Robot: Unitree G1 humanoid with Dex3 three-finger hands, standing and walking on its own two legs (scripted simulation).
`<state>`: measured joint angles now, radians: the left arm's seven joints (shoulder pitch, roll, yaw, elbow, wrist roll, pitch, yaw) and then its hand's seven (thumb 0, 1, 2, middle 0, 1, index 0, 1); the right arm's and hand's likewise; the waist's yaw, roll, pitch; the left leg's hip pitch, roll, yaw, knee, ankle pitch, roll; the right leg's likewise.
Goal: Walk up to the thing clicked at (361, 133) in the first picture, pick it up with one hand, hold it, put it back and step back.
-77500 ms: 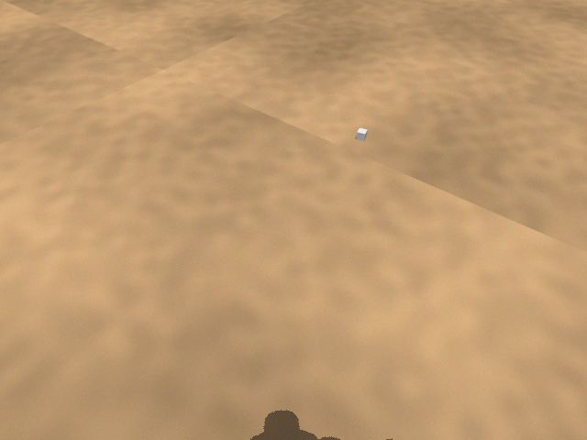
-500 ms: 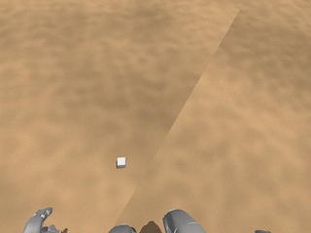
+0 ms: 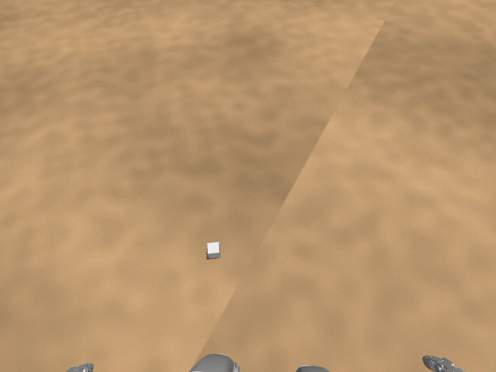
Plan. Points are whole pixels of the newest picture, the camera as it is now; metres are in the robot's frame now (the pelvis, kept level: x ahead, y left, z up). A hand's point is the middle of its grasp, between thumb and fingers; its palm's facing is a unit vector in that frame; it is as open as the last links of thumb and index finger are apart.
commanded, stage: step back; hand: left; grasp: from above
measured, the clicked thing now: (213, 250) +0.65 +0.18 -0.74
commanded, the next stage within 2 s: none
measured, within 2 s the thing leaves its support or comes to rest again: neither
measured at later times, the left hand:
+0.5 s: hand out of the picture -0.08 +0.28 -0.16, palm faces -0.06 -0.92 -0.39, open 7.4 cm
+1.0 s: hand out of the picture -0.21 +0.25 -0.15, palm faces +0.04 -0.92 -0.38, open 7.4 cm
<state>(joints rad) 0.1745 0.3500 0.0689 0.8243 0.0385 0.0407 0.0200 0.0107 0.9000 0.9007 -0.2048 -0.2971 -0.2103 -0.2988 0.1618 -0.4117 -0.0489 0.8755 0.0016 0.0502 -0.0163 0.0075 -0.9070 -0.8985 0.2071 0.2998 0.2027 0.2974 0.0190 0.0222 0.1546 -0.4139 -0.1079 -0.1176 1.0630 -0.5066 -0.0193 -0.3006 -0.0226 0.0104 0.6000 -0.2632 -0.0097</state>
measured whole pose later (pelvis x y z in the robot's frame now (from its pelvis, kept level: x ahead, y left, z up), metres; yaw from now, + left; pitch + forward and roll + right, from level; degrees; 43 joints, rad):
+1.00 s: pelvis -0.35 -0.02 -0.01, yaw +2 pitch -3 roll +0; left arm 0.09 0.39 0.07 0.79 0.01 0.09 0.02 0.01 0.90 0.90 -0.20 -0.30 -0.21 -0.30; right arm 0.19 -0.35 -0.03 0.87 -0.03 0.03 -0.01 0.01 -0.91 -0.90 0.21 0.30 0.21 0.30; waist -0.01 -0.03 0.18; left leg -0.30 -0.02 -0.02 0.66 -0.30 0.03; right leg -0.48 0.06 0.08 1.07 -0.52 -0.02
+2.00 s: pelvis -0.42 -0.05 +0.00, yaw +3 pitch -2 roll +0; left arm 0.13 0.34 0.04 0.98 0.03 -0.04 0.00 0.01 0.90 0.90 -0.20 -0.30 -0.21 -0.30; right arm 0.19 -0.38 -0.04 1.00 -0.01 0.01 0.00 0.01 -0.91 -0.90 0.21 0.30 0.20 0.30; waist 0.01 0.04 0.06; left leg -0.31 0.01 -0.07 0.80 -0.50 0.00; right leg -0.30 -0.03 -0.06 0.63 -0.29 -0.01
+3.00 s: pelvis -0.41 -0.05 +0.02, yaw +2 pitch -3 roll +0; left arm 0.10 0.35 0.00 1.15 0.01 -0.02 -0.01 0.01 0.90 0.90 -0.20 -0.30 -0.21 -0.30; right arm 0.10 -0.35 -0.01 1.16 -0.01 0.00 0.02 0.01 -0.91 -0.90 0.21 0.30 0.20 0.30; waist 0.00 0.01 0.06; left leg -0.09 0.04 -0.01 0.31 -0.18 -0.04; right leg -0.14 -0.02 -0.05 0.34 -0.15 0.00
